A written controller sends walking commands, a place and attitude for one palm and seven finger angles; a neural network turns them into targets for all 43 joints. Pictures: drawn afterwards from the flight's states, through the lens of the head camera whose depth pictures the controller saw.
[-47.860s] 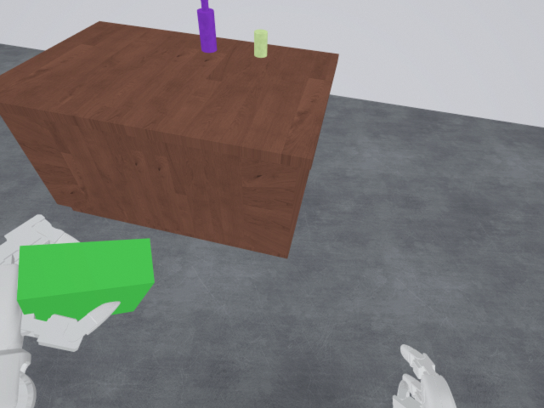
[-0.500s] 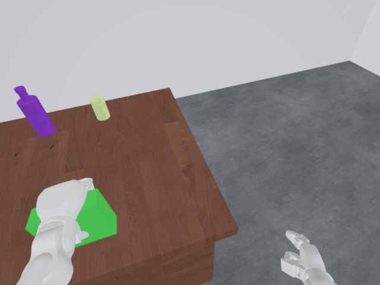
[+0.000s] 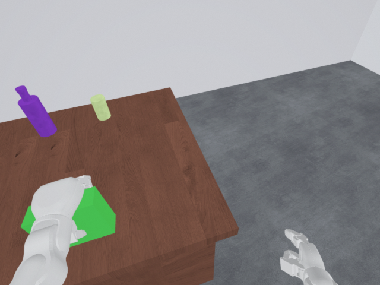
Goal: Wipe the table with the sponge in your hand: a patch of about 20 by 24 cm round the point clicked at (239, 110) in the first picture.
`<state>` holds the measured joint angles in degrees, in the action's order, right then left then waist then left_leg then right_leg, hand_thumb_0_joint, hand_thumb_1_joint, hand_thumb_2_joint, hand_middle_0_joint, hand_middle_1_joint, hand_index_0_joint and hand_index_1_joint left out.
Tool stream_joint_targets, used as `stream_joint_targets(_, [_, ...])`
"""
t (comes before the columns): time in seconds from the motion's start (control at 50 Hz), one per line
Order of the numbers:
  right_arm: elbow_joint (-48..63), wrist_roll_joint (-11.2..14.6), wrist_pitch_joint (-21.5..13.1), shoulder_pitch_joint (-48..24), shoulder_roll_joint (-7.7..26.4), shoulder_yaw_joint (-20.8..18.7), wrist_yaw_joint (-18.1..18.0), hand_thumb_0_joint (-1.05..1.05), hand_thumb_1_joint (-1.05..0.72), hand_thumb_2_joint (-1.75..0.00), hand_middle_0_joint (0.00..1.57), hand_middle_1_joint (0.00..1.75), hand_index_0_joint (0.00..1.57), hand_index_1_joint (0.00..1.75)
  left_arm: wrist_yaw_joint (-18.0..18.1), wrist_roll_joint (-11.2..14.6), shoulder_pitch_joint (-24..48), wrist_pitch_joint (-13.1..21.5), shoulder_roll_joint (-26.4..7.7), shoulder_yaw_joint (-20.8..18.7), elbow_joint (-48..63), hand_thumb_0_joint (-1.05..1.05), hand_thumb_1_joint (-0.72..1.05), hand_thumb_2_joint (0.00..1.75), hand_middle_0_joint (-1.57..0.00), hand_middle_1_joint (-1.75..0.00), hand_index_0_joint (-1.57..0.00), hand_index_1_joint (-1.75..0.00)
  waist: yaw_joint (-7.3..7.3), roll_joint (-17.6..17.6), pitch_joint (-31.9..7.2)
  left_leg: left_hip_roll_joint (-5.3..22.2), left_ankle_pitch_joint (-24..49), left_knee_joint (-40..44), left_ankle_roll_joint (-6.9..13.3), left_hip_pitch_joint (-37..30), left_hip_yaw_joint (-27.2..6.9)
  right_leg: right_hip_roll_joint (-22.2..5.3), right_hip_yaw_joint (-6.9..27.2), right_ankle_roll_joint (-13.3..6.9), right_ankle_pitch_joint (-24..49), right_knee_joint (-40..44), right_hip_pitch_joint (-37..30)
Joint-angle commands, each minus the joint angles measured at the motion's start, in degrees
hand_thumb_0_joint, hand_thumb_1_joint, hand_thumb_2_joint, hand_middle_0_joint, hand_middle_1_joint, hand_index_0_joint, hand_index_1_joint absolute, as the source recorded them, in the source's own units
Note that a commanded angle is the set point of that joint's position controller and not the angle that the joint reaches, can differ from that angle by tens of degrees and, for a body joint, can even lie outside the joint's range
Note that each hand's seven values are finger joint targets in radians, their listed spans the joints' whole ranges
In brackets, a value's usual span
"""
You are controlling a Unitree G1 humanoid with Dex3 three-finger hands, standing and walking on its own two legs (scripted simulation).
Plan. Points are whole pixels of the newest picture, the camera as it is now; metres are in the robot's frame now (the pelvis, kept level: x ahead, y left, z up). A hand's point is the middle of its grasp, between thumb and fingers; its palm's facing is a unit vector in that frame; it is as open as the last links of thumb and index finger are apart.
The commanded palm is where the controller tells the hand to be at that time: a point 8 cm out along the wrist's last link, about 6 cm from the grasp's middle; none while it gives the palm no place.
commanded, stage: bring the sponge back beside the body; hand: left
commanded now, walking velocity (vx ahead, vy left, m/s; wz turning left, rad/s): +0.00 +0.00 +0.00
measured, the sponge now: (77, 224) +0.21 +0.29 +0.02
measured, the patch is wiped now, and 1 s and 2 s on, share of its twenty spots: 1.00 1.00 1.00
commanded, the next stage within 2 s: step back with the hand held close in 1.48 s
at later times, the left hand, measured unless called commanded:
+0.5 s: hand (61, 210) +0.21 +0.30 +0.08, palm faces +0.03 -0.12 -0.99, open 9.0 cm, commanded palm +0.18 +0.29 +0.15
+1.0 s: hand (52, 217) +0.19 +0.29 +0.10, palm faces +0.07 -0.11 -0.99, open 9.0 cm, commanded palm +0.15 +0.28 +0.17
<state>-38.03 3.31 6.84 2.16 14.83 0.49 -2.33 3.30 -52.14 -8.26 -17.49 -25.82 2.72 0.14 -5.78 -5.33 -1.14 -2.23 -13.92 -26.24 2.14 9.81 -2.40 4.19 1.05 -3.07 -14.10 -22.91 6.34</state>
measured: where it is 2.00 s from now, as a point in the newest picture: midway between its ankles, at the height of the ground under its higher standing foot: outside the picture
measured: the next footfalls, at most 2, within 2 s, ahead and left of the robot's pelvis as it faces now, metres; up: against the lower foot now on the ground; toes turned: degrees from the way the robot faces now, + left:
none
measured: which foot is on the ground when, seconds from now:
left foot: down 0.00-1.00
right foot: down 0.00-1.00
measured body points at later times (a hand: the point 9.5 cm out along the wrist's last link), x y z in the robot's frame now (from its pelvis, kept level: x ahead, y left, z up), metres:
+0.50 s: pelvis -0.01 +0.01 +0.00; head -0.03 -0.03 +0.45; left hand +0.20 +0.30 +0.13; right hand +0.24 -0.19 -0.07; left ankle +0.00 +0.10 -0.74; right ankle -0.02 -0.09 -0.74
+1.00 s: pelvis -0.01 +0.00 +0.00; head -0.04 -0.04 +0.45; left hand +0.18 +0.29 +0.16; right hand +0.25 -0.19 -0.07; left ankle +0.00 +0.10 -0.74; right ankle -0.02 -0.09 -0.74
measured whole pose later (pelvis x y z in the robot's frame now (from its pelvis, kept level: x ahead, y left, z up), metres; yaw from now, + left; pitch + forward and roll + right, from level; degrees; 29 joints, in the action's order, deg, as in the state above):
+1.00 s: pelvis -0.01 +0.00 +0.00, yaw +0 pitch -5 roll -1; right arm -36.8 3.3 6.9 -0.5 14.4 2.1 -1.6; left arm -0.6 -50.1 -15.6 -22.5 -28.9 1.1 17.5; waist -7.2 -6.5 0.0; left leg -2.4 -12.5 -25.0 2.2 7.4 -2.1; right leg 4.0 1.4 -2.8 -12.8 -22.1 4.2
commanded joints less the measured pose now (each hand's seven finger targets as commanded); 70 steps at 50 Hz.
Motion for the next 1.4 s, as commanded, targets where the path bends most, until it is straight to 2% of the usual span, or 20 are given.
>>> stream_joint_targets(0.0, [9.5, -0.3, -3.4, -12.0, 5.8, -1.9, -0.2, 0.0, -0.9, -0.9, 0.2, 0.3, 0.2, 0.3, 3.4, -1.7, 13.8, 1.0, -14.2, -8.8, 13.4, 0.0, 0.1, 1.3, -1.2, -1.6, -1.2, -1.6, -0.17, 0.6, -10.1, -0.2, 14.4, 2.4, 1.5, -3.5, -1.8, -1.7, 3.7, -1.8, 15.6, 3.1, -2.3])
stream_joint_targets(0.16, [10.2, 0.0, -3.5, -13.3, 5.7, -1.5, 0.2, 0.0, -0.9, -0.9, 0.2, 0.3, 0.2, 0.3, 2.2, -0.7, 11.2, -1.2, -11.7, -6.3, 15.5, 0.0, 0.1, 1.3, -1.2, -1.6, -1.2, -1.6, -0.16, 0.9, -8.9, 0.4, 13.6, 4.0, 1.3, -3.7, -2.8, -1.5, 3.0, -1.9, 12.1, 3.6, -2.1])
stream_joint_targets(0.22, [10.3, 0.0, -3.2, -14.1, 6.0, -1.2, 0.2, 0.0, -0.9, -0.9, 0.2, 0.3, 0.2, 0.3, 1.6, -0.6, 11.6, -1.9, -14.3, -8.4, 16.5, 0.0, 0.1, 1.3, -1.2, -1.6, -1.2, -1.6, -0.58, 0.7, -8.3, 0.5, 12.2, 4.8, 1.2, -3.4, -3.3, -1.3, 3.9, -2.1, 10.2, 4.0, -2.5])
stream_joint_targets(0.26, [10.5, -0.1, -3.3, -13.8, 5.7, -1.0, 0.1, 0.0, -0.9, -0.9, 0.2, 0.3, 0.2, 0.3, 1.4, -0.8, 12.3, -2.0, -13.2, -7.3, 16.4, 0.0, 0.1, 1.3, -1.2, -1.6, -1.2, -1.6, -0.35, 1.8, -8.1, 0.6, 11.4, 4.9, 1.3, -3.3, -3.0, -1.5, 3.0, -1.8, 9.0, 4.3, -2.2])
stream_joint_targets(0.32, [10.6, -0.2, -3.2, -14.4, 5.9, -0.9, 0.2, 0.0, -0.9, -0.9, 0.2, 0.3, 0.2, 0.3, 1.3, -0.9, 11.8, -1.7, -15.3, -9.3, 18.5, 0.0, 0.1, 1.3, -1.2, -1.6, -1.2, -1.6, -1.0, -0.6, -9.1, 0.5, 12.4, 5.1, 1.2, -4.1, -3.5, -1.2, 4.0, -2.2, 10.2, 4.1, -3.4])
stream_joint_targets(0.36, [10.4, -0.1, -3.3, -14.1, 5.5, -0.8, 0.3, 0.0, -0.9, -0.9, 0.2, 0.3, 0.2, 0.3, 1.1, -0.7, 10.9, -1.9, -13.3, -7.7, 18.2, 0.0, 0.1, 1.3, -1.2, -1.6, -1.2, -1.6, -0.52, 0.8, -8.2, 0.6, 12.8, 4.8, 1.1, -4.1, -3.2, -1.4, 3.2, -1.9, 10.5, 4.3, -2.8])
stream_joint_targets(0.44, [10.7, -0.3, -3.3, -14.6, 5.7, -0.7, 0.5, 0.0, -0.9, -0.9, 0.2, 0.3, 0.2, 0.3, 0.5, -0.5, 8.9, -2.3, -14.8, -9.4, 19.9, 0.0, 0.1, 1.3, -1.2, -1.6, -1.2, -1.6, -1.33, 0.6, -9.1, 0.6, 13.5, 4.7, 1.3, -4.4, -3.5, -1.4, 3.6, -2.1, 11.7, 4.1, -3.7])
stream_joint_targets(0.56, [11.1, -0.2, -3.2, -14.9, 5.4, -0.6, 0.5, 0.0, -0.9, -0.9, 0.2, 0.3, 0.2, 0.3, -0.1, -0.1, 8.1, -2.9, -13.4, -7.9, 23.0, 0.0, 0.1, 1.3, -1.2, -1.6, -1.2, -1.6, -0.57, 0.7, -7.6, 0.9, 12.9, 4.8, 1.2, -4.3, -3.6, -1.4, 3.7, -1.9, 10.3, 4.4, -2.9])
stream_joint_targets(0.74, [11.6, -0.4, -3.5, -16.1, 5.4, -0.1, 0.3, 0.0, -0.9, -0.9, 0.2, 0.3, 0.2, 0.3, -1.1, -0.5, 7.5, -3.4, -15.0, -9.1, 26.7, 0.0, 0.1, 1.3, -1.2, -1.6, -1.2, -1.6, -1.54, -1.6, -8.1, 0.9, 11.5, 5.4, 1.3, -4.6, -4.3, -1.2, 4.3, -2.2, 8.5, 4.4, -3.5])
stream_joint_targets(0.82, [11.9, -0.3, -3.5, -16.8, 5.5, -0.2, 0.6, 0.0, -0.9, -0.9, 0.2, 0.3, 0.2, 0.3, -1.2, 0.0, 4.7, -3.8, -15.4, -10.1, 28.8, 0.0, 0.1, 1.3, -1.2, -1.6, -1.2, -1.6, -1.63, -1.3, -7.3, 1.0, 11.5, 5.6, 1.1, -4.3, -4.7, -1.0, 5.6, -2.4, 8.4, 4.4, -3.4])
stream_joint_targets(0.86, [11.6, -0.2, -3.5, -16.2, 5.2, -0.3, 0.6, 0.0, -0.9, -0.9, 0.2, 0.3, 0.2, 0.3, -1.2, 0.4, 3.7, -4.2, -15.0, -9.9, 28.0, 0.0, 0.1, 1.3, -1.2, -1.6, -1.2, -1.6, -1.41, 1.1, -7.0, 1.0, 11.3, 5.2, 1.1, -3.9, -4.2, -1.4, 4.9, -2.0, 8.0, 4.5, -3.0])
stream_joint_targets(0.92, [12.0, -0.2, -3.3, -17.5, 5.6, -0.2, 0.7, 0.0, -0.9, -0.9, 0.2, 0.3, 0.2, 0.3, -1.4, 0.4, 3.4, -5.0, -16.2, -10.9, 29.8, 0.0, 0.1, 1.3, -1.2, -1.6, -1.2, -1.6, -1.58, -0.5, -6.5, 0.8, 11.2, 5.0, 1.1, -4.0, -4.4, -1.2, 6.9, -2.4, 8.3, 4.6, -2.7])
stream_joint_targets(0.98, [11.9, -0.3, -3.3, -16.7, 5.5, -0.1, 0.7, 0.0, -0.9, -0.9, 0.2, 0.3, 0.2, 0.3, -1.9, 0.8, 1.8, -5.4, -15.8, -10.7, 29.3, 0.0, 0.1, 1.3, -1.2, -1.6, -1.2, -1.6, -1.73, 1.7, -6.7, 0.8, 11.8, 4.4, 1.2, -3.9, -4.0, -1.7, 5.5, -1.9, 9.6, 4.4, -2.7])
stream_joint_targets(1.02, [12.4, -0.3, -3.6, -18.0, 5.4, 0.0, 0.7, 0.0, -0.9, -0.9, 0.2, 0.3, 0.2, 0.3, -1.9, 1.0, 1.3, -5.4, -16.4, -11.5, 31.7, 0.0, 0.1, 1.3, -1.2, -1.6, -1.2, -1.6, -1.93, -0.4, -6.7, 0.7, 11.5, 4.5, 1.2, -4.0, -4.4, -1.4, 7.1, -2.3, 9.1, 4.4, -2.7])
stream_joint_targets(1.08, [12.3, -0.3, -3.5, -16.8, 5.4, 0.1, 0.5, 0.0, -0.9, -0.9, 0.2, 0.3, 0.2, 0.3, -2.6, 1.5, -0.6, -5.5, -15.8, -10.7, 31.0, 0.0, 0.1, 1.3, -1.2, -1.6, -1.2, -1.6, -1.72, 2.0, -6.1, 0.6, 11.6, 3.7, 1.4, -4.0, -3.8, -1.9, 5.7, -1.6, 9.6, 4.6, -1.9])
stream_joint_targets(1.12, [12.5, -0.1, -3.7, -17.6, 5.4, 0.0, 0.4, 0.0, -0.9, -0.9, 0.2, 0.3, 0.2, 0.3, -2.7, 1.5, 0.2, -5.6, -15.8, -10.8, 32.1, 0.0, 0.1, 1.3, -1.2, -1.6, -1.2, -1.6, -1.21, 1.3, -4.7, 0.8, 9.9, 4.0, 1.2, -3.7, -4.2, -1.4, 7.7, -2.0, 6.9, 5.1, -0.7])
stream_joint_targets(1.16, [12.3, -0.1, -3.8, -16.6, 5.2, 0.1, 0.2, 0.0, -0.9, -0.9, 0.2, 0.3, 0.2, 0.3, -2.7, 1.3, 1.4, -5.4, -15.7, -10.2, 31.5, 0.0, 0.1, 1.3, -1.2, -1.6, -1.2, -1.6, -0.92, 1.4, -4.8, 0.9, 9.0, 4.0, 1.2, -3.4, -3.8, -1.7, 6.3, -1.6, 5.4, 5.0, -0.7])
stream_joint_targets(1.2, [12.1, -0.3, -3.8, -16.5, 5.4, 0.0, -0.1, 0.0, -0.9, -0.9, 0.2, 0.3, 0.2, 0.3, -2.6, 1.0, 1.6, -5.0, -16.5, -10.9, 31.4, 0.0, 0.1, 1.3, -1.2, -1.6, -1.2, -1.6, -1.3, 1.7, -6.2, 0.6, 10.0, 3.5, 1.3, -4.0, -3.6, -2.1, 6.3, -1.5, 7.1, 4.9, -1.1])
stream_joint_targets(1.22, [12.6, -0.3, -4.2, -17.6, 5.4, 0.3, -0.1, 0.0, -0.9, -0.9, 0.2, 0.3, 0.2, 0.3, -2.6, 1.1, 2.2, -5.0, -17.1, -11.4, 32.5, 0.0, 0.1, 1.3, -1.2, -1.6, -1.2, -1.6, -1.44, -0.5, -5.4, 0.6, 8.9, 4.0, 1.3, -4.0, -4.1, -1.5, 7.8, -2.0, 5.7, 5.2, -0.9])
stream_joint_targets(1.38, [12.0, -0.5, -4.4, -16.1, 5.4, 0.1, -0.3, 0.0, -0.9, -0.9, 0.2, 0.3, 0.2, 0.3, -2.0, 1.2, -0.1, -4.7, -16.3, -11.4, 29.9, 0.0, 0.1, 1.3, -1.2, -1.6, -1.2, -1.6, -1.74, 1.0, -5.5, 0.5, 9.4, 3.3, 1.2, -3.8, -3.5, -2.0, 6.5, -1.7, 6.1, 5.4, -0.9])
